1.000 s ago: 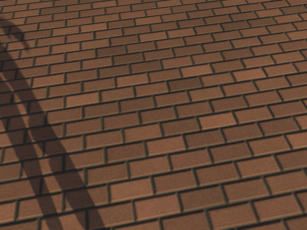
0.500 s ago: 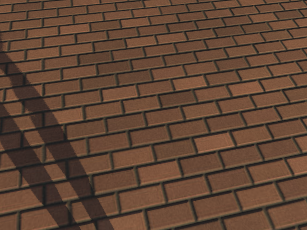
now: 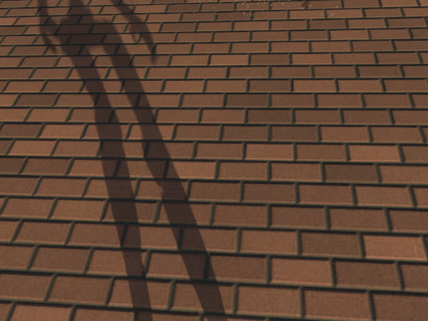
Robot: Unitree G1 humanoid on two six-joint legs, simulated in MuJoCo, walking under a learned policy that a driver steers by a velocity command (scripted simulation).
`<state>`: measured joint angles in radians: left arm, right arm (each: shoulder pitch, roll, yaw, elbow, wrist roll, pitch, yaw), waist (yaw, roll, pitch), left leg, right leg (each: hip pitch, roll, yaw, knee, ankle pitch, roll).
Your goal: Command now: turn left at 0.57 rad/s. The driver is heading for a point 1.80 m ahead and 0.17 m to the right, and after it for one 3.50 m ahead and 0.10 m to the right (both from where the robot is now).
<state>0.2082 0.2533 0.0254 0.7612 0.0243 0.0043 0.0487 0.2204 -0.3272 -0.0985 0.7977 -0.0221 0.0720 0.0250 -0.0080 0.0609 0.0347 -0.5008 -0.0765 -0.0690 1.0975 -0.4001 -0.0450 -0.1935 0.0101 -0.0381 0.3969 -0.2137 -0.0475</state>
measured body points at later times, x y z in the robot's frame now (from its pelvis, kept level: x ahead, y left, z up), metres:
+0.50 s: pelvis -0.03 +0.04 +0.00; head -0.01 +0.06 +0.45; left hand -0.01 +0.31 -0.15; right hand +0.15 -0.18 -0.11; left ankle -0.04 +0.12 -0.75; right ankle -0.03 -0.10 -0.71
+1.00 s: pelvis +0.01 -0.01 +0.00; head +0.02 -0.04 +0.45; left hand +0.06 +0.27 -0.11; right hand +0.09 -0.30 -0.12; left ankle +0.11 +0.14 -0.68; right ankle -0.07 -0.07 -0.75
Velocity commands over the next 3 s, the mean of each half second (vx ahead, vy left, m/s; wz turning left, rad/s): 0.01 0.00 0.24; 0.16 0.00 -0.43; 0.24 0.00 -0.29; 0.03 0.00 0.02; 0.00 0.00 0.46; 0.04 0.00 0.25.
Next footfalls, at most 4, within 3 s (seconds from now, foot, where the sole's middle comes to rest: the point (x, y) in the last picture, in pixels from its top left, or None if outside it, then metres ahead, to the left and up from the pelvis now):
0.26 left None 0.00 0.12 -0.78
0.72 right None -0.03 -0.07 -0.78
1.24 left None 0.30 0.06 -0.78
1.64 right None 0.24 -0.14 -0.78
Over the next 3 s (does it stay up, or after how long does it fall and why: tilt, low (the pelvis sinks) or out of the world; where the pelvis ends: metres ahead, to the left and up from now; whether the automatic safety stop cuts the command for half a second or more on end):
stays up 0.25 -0.01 0.00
